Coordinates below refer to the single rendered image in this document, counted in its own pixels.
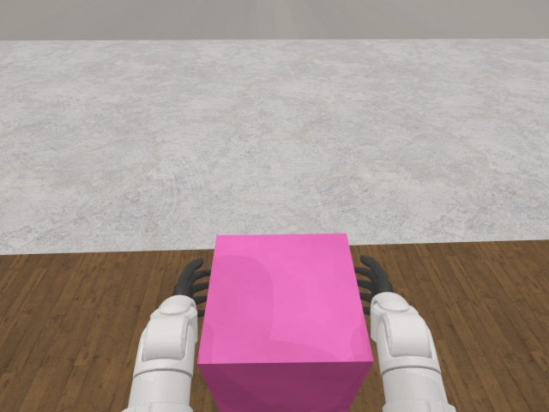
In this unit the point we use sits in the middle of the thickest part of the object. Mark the robot left hand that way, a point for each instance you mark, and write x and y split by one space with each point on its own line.
187 278

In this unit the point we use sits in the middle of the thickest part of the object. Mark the robot right hand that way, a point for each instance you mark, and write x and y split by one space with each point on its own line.
379 280

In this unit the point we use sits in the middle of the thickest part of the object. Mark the robot left forearm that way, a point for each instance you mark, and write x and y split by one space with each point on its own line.
165 359

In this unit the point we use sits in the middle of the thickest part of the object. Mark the robot right forearm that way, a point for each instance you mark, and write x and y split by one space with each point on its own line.
407 357

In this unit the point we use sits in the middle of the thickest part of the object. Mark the carton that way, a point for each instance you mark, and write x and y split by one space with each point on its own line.
284 328

